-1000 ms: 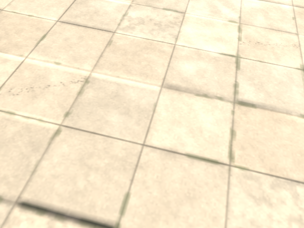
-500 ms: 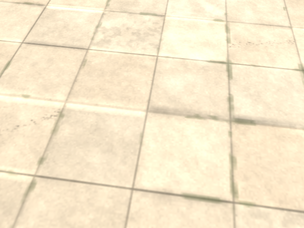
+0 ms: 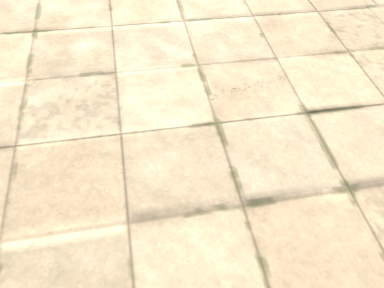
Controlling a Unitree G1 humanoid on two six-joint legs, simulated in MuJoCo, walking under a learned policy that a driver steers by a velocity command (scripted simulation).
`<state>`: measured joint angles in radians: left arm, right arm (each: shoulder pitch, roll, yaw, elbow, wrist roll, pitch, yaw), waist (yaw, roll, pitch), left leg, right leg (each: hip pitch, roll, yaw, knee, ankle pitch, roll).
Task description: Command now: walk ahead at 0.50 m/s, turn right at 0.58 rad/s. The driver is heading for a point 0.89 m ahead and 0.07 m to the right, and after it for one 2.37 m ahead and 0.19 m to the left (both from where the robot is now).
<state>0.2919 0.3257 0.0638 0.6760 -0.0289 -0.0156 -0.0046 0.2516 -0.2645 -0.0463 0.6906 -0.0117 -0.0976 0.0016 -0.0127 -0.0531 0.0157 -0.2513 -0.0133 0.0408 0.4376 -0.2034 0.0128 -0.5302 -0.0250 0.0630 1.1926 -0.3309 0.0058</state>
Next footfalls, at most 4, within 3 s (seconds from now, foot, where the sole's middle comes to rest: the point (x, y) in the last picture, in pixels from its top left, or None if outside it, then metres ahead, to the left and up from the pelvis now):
0.34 right None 0.33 -0.17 -0.78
0.86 left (208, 235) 0.69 -0.07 -0.78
1.32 right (261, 183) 0.93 -0.30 -0.78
1.78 left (202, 208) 0.81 -0.05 -0.78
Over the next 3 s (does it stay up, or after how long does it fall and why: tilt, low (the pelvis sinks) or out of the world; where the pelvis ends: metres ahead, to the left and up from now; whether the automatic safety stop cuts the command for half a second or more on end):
stays up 0.90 -0.16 -0.01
